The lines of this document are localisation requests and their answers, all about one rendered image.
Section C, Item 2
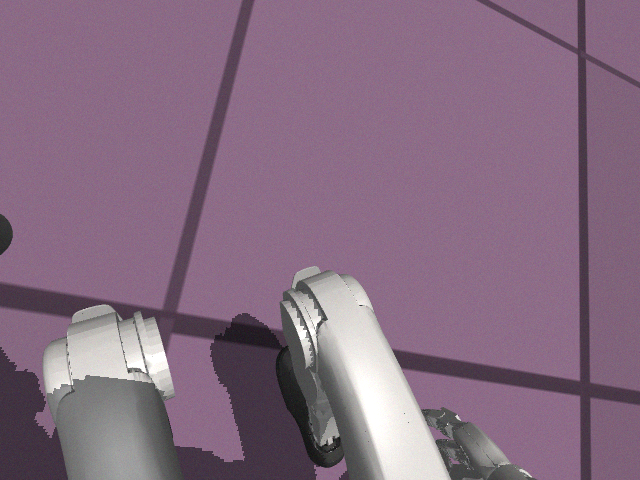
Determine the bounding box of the can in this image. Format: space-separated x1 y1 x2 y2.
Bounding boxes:
0 214 13 255

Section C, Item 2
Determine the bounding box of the right robot hand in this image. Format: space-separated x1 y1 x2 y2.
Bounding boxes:
421 407 511 480

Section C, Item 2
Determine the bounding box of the right robot arm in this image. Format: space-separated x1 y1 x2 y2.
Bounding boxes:
487 464 537 480

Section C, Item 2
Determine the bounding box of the right robot foot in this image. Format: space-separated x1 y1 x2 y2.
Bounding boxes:
276 346 344 468

